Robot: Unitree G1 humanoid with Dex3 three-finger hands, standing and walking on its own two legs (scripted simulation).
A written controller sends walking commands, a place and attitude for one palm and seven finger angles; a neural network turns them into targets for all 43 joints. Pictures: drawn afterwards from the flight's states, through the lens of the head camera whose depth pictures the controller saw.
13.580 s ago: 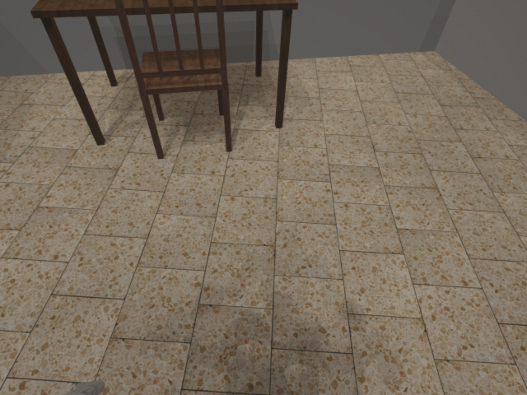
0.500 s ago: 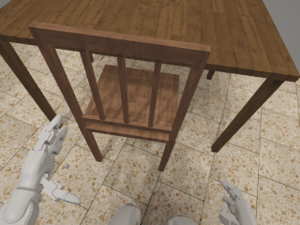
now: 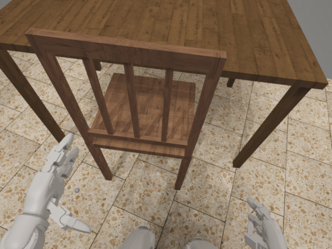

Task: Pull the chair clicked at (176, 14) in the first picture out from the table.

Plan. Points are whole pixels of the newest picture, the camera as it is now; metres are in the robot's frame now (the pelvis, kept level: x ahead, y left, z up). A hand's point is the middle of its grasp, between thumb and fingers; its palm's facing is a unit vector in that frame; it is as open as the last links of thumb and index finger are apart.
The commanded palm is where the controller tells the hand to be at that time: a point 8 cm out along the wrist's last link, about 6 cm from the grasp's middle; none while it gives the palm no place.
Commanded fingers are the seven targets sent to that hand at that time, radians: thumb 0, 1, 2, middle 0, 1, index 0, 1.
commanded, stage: aim the fingers beside a spindle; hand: left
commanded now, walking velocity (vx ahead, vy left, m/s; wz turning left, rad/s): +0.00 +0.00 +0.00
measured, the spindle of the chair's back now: (133, 107) +0.50 +0.12 +0.00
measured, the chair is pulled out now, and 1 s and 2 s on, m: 0.00 0.00 0.00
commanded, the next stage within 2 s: none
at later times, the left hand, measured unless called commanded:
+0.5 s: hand (92, 175) +0.27 +0.18 +0.02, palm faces -0.07 -1.00 -0.05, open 16.9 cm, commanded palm +0.26 +0.23 +0.02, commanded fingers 0.00 -0.50 0.30 -0.06 -0.08 -0.06 -0.08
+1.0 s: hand (116, 166) +0.31 +0.14 +0.00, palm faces -0.12 -0.99 -0.03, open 16.9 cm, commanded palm +0.30 +0.19 +0.00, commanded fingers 0.00 -0.50 0.30 -0.06 -0.08 -0.06 -0.08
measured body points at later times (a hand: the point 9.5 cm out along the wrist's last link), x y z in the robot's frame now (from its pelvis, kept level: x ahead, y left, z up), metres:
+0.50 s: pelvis +0.01 -0.02 -0.01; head +0.08 -0.01 +0.43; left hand +0.27 +0.24 +0.03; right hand +0.17 -0.27 -0.09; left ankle +0.05 +0.05 -0.67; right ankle +0.00 -0.11 -0.67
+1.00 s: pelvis +0.00 -0.02 -0.02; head +0.09 -0.01 +0.42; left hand +0.31 +0.19 +0.01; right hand +0.15 -0.27 -0.12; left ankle +0.05 +0.05 -0.67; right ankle +0.00 -0.11 -0.67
